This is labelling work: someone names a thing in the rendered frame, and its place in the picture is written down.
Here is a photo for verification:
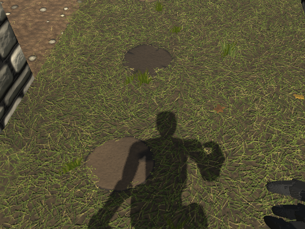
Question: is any right robot hand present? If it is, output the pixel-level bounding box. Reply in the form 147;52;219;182
263;178;305;229

